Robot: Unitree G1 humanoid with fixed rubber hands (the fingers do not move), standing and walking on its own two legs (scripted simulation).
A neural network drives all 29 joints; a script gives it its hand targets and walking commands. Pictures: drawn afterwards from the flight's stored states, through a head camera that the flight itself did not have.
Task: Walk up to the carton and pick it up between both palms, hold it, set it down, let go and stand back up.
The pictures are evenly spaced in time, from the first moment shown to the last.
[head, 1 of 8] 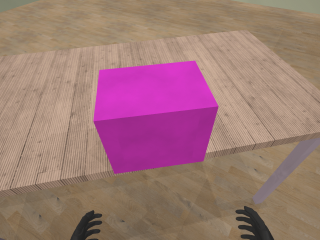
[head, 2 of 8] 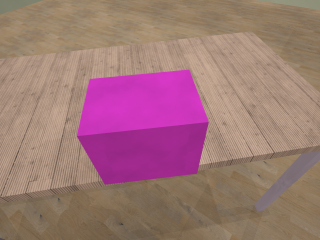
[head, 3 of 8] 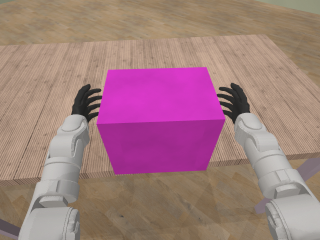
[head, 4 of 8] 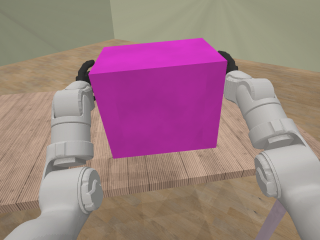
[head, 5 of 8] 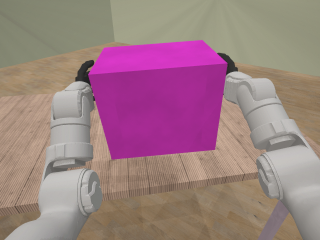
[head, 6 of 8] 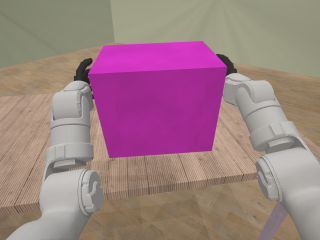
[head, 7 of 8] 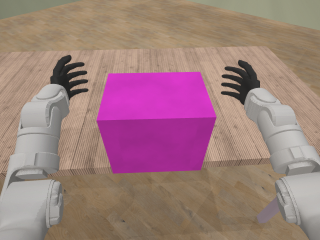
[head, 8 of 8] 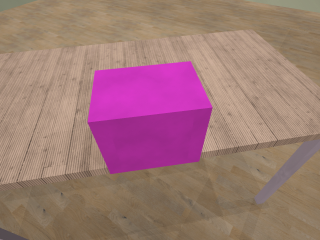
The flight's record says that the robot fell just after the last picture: no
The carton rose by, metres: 0.18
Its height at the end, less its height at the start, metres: +0.00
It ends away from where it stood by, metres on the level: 0.02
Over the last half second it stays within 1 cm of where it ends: yes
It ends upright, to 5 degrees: yes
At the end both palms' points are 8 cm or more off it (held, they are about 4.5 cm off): yes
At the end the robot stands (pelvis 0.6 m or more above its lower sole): yes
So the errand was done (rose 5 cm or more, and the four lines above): yes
